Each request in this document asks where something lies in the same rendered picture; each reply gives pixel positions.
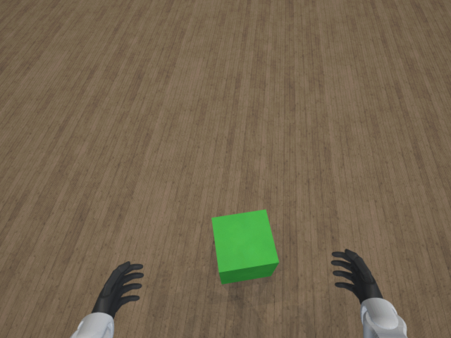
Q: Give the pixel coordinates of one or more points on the right robot forearm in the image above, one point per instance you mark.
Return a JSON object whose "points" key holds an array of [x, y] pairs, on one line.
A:
{"points": [[380, 320]]}

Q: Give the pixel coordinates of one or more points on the right robot hand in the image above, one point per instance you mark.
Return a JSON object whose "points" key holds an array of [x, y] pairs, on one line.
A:
{"points": [[365, 286]]}

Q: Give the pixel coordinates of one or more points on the left robot forearm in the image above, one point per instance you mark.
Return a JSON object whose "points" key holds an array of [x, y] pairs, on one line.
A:
{"points": [[95, 325]]}

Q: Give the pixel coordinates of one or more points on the left robot hand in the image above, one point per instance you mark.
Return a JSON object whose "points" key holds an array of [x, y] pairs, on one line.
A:
{"points": [[110, 298]]}

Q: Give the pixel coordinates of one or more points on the carton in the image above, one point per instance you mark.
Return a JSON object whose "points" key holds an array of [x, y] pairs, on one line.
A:
{"points": [[245, 247]]}

